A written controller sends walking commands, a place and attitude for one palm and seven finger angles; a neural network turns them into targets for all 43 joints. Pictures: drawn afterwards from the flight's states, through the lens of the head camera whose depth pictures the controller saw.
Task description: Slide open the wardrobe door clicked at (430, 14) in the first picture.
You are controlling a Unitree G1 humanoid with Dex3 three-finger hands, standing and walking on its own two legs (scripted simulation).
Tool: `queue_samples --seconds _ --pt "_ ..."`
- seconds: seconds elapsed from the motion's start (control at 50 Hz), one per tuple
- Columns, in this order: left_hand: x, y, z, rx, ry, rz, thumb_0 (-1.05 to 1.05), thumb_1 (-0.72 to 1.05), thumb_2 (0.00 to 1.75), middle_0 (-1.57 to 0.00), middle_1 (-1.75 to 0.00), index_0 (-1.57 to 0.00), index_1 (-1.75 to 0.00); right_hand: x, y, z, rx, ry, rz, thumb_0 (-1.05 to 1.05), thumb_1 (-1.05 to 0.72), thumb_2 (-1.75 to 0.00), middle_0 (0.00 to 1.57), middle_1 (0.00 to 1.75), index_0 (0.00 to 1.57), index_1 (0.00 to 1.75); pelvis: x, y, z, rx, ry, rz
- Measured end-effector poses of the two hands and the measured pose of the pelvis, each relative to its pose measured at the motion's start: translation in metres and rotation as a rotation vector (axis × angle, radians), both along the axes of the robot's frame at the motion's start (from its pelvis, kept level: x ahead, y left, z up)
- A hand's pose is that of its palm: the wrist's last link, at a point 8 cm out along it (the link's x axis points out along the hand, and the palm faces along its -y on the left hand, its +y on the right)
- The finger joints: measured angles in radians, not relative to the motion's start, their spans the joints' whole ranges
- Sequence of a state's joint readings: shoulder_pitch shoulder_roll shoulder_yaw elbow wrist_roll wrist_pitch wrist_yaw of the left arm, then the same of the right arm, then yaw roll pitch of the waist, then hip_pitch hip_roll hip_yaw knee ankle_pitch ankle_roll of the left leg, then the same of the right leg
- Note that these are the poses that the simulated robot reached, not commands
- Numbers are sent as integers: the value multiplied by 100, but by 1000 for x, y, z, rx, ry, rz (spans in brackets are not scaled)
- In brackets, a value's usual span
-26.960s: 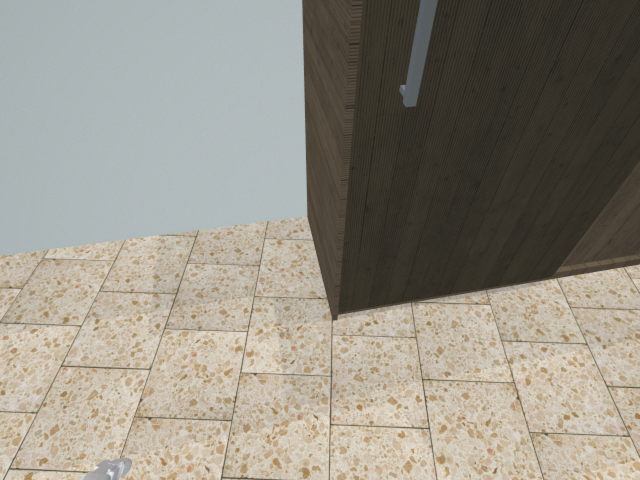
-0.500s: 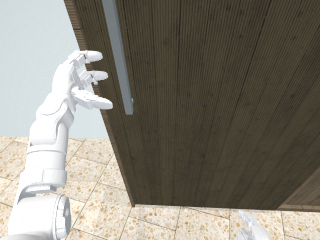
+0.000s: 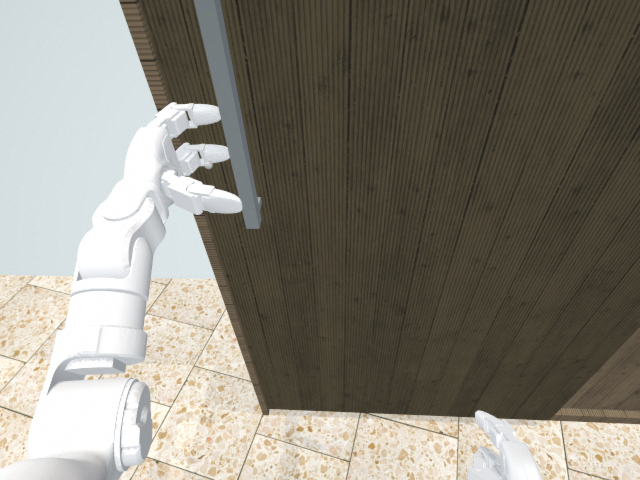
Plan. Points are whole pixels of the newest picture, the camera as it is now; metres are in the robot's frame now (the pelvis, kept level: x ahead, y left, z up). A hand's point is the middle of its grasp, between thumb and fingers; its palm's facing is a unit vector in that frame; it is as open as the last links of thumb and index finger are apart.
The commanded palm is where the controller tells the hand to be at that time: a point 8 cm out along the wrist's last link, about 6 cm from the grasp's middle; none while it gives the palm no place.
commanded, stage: feel for the door with the fingertips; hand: left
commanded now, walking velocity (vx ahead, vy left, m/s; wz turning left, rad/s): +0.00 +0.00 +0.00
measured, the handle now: (237, 120) +0.48 +0.13 +0.25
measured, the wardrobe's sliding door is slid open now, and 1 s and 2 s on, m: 0.00 0.00 0.00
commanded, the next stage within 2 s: slide the fingers in behind the handle in 0.64 s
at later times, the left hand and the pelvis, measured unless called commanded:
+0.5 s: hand (208, 158) +0.42 +0.16 +0.23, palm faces +0.01 -1.00 +0.00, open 14.0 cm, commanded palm +0.40 +0.21 +0.22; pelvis +0.00 +0.00 +0.00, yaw +0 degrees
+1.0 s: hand (215, 156) +0.42 +0.15 +0.23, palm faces +0.00 -1.00 +0.00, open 13.9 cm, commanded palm +0.40 +0.21 +0.22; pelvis +0.00 +0.01 +0.00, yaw +0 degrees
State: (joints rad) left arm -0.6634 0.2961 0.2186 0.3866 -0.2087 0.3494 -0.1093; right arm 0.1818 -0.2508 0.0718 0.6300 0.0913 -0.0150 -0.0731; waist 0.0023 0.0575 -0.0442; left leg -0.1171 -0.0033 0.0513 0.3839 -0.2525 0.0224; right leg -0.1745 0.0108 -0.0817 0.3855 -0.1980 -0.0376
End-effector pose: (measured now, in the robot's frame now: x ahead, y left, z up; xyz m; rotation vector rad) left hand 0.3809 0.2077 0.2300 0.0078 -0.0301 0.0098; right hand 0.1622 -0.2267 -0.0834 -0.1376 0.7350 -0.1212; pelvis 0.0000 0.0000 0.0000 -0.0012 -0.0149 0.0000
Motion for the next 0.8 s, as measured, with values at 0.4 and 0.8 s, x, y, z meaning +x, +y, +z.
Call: queue_samples --seconds 0.4,0.8 --pt "7 8 3 -5 4 -8 -1 -50 30 -30 -120 -30 -120 -16 -10 -6 -37 59 -18 2 -90 -90 20 30 20 30 -2 0 0 -2 3 10" --pt "28 6 -2 -3 18 4 -1 -50 30 -35 -124 -35 -123 -44 -5 -17 -36 139 -41 2 -90 -90 20 30 20 30 -2 6 0 -4 21 1"
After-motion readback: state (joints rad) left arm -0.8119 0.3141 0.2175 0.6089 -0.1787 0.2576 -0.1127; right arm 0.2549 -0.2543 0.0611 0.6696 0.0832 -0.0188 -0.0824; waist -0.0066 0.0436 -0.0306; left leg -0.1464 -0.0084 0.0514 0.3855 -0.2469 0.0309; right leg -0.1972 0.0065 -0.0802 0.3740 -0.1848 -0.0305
